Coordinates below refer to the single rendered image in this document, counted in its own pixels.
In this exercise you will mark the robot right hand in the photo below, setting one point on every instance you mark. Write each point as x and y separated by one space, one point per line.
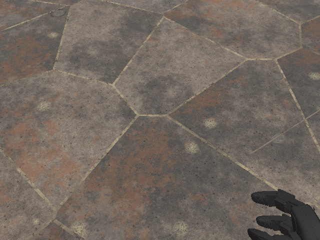
304 224

